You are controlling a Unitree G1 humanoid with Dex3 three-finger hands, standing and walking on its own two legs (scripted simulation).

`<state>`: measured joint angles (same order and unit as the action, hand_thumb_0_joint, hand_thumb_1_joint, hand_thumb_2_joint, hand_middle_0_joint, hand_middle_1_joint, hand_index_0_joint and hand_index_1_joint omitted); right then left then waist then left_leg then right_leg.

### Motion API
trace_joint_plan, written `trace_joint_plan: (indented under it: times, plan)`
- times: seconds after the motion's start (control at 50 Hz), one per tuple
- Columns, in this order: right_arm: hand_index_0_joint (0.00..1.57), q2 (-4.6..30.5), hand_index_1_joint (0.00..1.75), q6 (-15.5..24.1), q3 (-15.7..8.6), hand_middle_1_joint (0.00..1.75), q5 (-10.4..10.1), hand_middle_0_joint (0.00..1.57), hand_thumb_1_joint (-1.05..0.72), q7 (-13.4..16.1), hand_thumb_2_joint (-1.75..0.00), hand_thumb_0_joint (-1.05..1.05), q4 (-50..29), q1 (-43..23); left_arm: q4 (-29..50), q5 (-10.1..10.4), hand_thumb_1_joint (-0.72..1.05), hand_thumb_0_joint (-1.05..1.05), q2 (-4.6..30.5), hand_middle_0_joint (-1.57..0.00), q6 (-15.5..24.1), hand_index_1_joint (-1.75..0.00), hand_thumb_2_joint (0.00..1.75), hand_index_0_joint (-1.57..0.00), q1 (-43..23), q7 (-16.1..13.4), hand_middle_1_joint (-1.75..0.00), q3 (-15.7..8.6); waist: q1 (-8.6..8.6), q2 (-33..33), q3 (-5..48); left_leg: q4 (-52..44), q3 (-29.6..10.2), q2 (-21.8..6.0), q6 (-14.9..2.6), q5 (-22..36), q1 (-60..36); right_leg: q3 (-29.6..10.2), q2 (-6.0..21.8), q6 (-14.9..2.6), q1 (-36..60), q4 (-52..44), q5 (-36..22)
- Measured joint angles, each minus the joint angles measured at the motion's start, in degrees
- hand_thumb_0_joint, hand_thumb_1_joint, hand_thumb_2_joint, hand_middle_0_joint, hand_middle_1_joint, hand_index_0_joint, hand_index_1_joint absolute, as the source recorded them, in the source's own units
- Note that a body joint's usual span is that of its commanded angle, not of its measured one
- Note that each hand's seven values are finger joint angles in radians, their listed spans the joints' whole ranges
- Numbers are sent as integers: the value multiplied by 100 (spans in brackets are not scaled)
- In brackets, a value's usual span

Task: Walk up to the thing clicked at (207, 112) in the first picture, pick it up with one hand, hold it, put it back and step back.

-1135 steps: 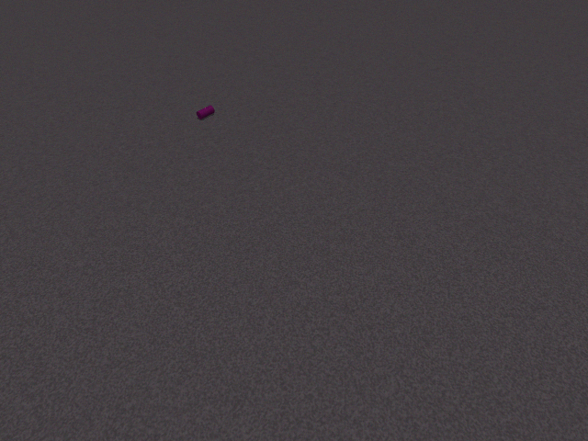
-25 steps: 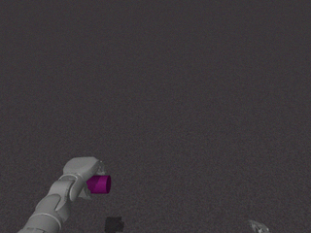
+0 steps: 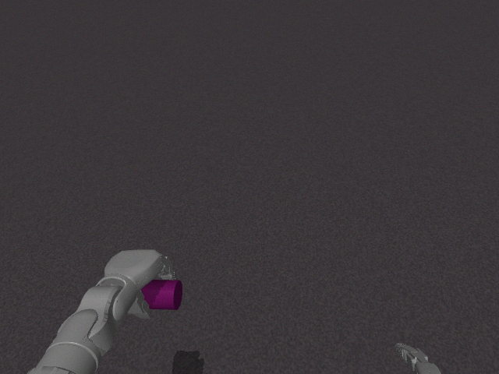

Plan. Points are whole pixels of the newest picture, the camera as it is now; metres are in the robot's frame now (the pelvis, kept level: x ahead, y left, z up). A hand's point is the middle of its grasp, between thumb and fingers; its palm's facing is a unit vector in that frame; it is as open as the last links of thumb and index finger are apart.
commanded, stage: hold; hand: left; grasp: from above
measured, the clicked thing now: (150, 294) +0.30 +0.21 -0.07
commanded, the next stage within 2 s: crouch in 0.36 s
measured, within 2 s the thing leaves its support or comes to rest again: neither
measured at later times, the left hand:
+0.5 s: hand (139, 290) +0.29 +0.22 -0.04, palm faces -0.49 -0.03 -0.87, open 7.9 cm
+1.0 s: hand (154, 311) +0.30 +0.24 -0.17, palm faces -0.48 +0.04 -0.88, open 8.0 cm
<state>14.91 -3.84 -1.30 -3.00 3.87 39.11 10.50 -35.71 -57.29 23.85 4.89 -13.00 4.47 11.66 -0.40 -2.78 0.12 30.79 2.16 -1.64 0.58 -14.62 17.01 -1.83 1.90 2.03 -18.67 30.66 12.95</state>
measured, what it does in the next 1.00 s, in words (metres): lowers itself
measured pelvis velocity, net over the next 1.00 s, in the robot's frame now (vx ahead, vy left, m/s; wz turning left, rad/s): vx -0.01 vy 0.00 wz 0.02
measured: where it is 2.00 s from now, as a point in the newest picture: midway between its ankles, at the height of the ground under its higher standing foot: outside the picture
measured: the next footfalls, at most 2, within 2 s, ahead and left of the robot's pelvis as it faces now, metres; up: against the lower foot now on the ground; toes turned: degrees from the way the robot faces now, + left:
none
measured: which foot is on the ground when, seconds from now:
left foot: down 0.00-1.00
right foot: down 0.00-1.00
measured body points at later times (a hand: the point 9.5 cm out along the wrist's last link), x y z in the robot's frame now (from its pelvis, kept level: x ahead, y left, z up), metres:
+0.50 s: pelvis +0.01 +0.00 +0.00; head +0.02 -0.02 +0.45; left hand +0.31 +0.22 +0.01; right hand +0.14 -0.26 -0.12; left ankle +0.02 +0.13 -0.73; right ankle +0.03 -0.14 -0.73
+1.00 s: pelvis -0.01 +0.00 -0.06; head +0.07 +0.01 +0.38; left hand +0.32 +0.23 -0.12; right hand +0.09 -0.28 -0.18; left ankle +0.02 +0.13 -0.73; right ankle +0.03 -0.14 -0.73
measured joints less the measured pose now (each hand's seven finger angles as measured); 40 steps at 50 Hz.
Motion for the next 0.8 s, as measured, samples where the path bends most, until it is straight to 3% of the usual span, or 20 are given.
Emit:
trace_joint_plan:
  times: [0.6, 0.7, 0.8]
  plan:
    - [20, -6, 30, -133, -49, 30, -6, 20, -91, -8, -90, 1, 33, 63, -155, -41, 29, 0, 25, -95, 85, -17, 20, -97, 9, -168, -16, -67, -29, 26, -28, -104, -5, 9, -8, -9, -72, 7, 8, 8, 90, -135, -6]
    - [20, -30, 30, -170, -48, 30, 30, 20, -90, -39, -90, 1, -19, 21, -471, -168, 28, 0, -23, -95, 259, -19, 21, -96, -18, -439, -18, -123, -78, 81, -8, 39, -26, 16, -8, -63, 113, 23, 16, 11, -87, 10, 57]
    - [20, -37, 30, -182, -96, 30, 137, 20, -90, -143, -89, 1, 13, -12, -1073, -503, 27, 0, -100, -95, 458, -20, 23, -96, -230, -1000, -20, -190, -116, 161, 82, 549, -85, 12, 0, -244, 721, 61, 16, 8, -658, 481, 233]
